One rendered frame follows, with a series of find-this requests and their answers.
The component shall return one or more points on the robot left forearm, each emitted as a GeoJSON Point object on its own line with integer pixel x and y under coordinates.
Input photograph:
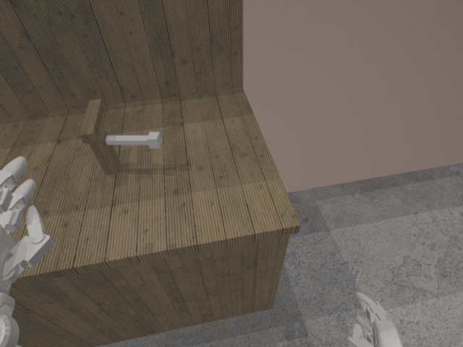
{"type": "Point", "coordinates": [9, 329]}

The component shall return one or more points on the robot right hand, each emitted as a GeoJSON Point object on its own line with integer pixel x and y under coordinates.
{"type": "Point", "coordinates": [382, 333]}

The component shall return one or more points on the robot left hand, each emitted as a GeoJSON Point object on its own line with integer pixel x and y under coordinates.
{"type": "Point", "coordinates": [30, 249]}

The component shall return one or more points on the counter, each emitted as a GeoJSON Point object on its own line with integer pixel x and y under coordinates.
{"type": "Point", "coordinates": [145, 240]}

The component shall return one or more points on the tap lever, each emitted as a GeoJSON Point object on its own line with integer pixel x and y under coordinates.
{"type": "Point", "coordinates": [153, 140]}

